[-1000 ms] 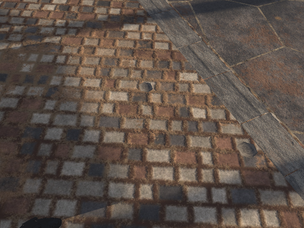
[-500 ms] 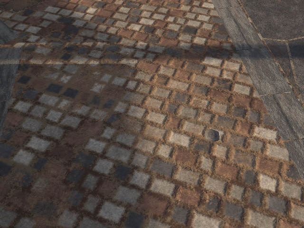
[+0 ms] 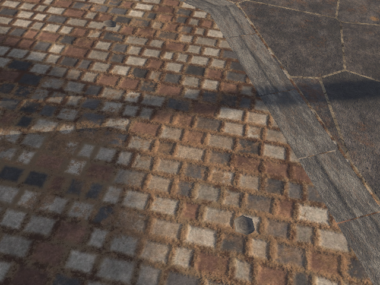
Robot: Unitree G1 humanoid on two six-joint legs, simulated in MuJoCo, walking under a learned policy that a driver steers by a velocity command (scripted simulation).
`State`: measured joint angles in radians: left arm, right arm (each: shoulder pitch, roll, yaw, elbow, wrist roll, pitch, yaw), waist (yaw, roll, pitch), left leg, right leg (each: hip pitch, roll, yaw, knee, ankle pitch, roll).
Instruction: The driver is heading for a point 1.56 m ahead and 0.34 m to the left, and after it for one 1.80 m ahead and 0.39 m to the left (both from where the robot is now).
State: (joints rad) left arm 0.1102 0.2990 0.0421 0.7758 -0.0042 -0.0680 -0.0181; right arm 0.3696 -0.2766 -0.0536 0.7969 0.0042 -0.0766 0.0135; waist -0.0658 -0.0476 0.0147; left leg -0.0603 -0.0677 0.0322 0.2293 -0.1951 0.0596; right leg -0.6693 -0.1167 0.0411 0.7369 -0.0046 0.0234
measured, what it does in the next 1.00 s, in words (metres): walks ahead, turning left: right foot, then left foot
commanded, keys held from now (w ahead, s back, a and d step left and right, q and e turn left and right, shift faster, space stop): w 0.40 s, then w+q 0.60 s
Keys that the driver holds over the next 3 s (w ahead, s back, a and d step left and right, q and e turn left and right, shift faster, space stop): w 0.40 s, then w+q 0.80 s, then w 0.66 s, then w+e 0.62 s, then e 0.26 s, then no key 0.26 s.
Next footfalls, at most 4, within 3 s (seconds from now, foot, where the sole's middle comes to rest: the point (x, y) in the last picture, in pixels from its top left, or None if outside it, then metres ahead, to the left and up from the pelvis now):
0.18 right None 0.29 -0.15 -0.78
0.74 left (154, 262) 0.58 0.10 -0.78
1.22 right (182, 184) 0.90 -0.02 -0.78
1.72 left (98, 166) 1.01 0.34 -0.78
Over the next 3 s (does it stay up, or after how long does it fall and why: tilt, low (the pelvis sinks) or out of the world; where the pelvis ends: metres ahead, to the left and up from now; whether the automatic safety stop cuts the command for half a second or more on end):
stays up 1.48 0.41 -0.01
